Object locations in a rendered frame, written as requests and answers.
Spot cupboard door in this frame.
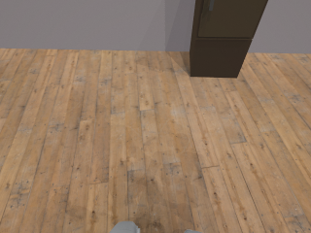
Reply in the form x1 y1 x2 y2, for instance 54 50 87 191
198 0 266 38

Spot robot left thigh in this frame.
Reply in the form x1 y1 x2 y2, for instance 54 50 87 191
109 221 141 233

